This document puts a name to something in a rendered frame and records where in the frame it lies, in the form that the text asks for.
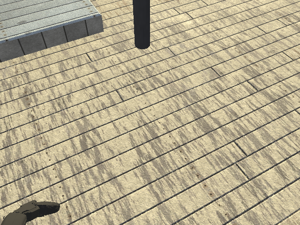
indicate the left robot hand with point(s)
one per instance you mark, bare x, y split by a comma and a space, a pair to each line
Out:
30, 211

